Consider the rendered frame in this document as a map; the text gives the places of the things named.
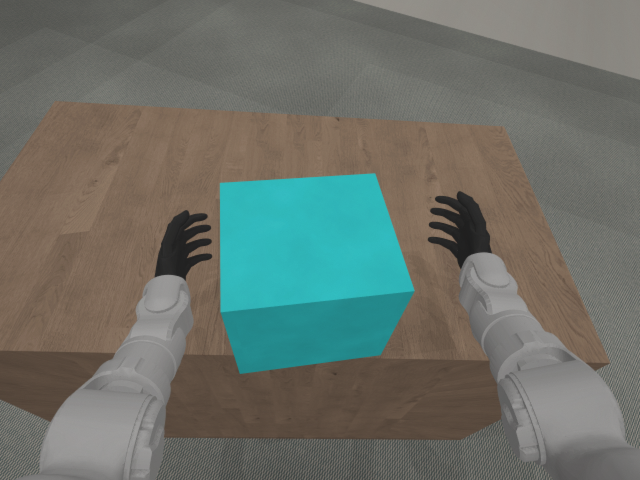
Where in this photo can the left robot upper arm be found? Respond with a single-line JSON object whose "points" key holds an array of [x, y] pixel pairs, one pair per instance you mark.
{"points": [[105, 435]]}

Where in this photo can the right robot upper arm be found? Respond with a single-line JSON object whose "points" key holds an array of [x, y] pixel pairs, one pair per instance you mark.
{"points": [[560, 417]]}

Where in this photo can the carton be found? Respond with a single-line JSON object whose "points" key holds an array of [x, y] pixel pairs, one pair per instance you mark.
{"points": [[311, 271]]}

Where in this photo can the left robot hand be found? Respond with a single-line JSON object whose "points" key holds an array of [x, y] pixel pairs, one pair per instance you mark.
{"points": [[172, 257]]}

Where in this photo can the right robot hand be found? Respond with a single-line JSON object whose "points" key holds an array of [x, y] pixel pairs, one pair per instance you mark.
{"points": [[472, 236]]}

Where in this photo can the robot right forearm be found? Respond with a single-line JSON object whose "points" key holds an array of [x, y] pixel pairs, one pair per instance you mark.
{"points": [[501, 323]]}

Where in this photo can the pedestal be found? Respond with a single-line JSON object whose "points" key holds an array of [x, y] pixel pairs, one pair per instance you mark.
{"points": [[85, 206]]}

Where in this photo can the robot left forearm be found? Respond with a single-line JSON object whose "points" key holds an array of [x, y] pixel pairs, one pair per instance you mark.
{"points": [[148, 359]]}

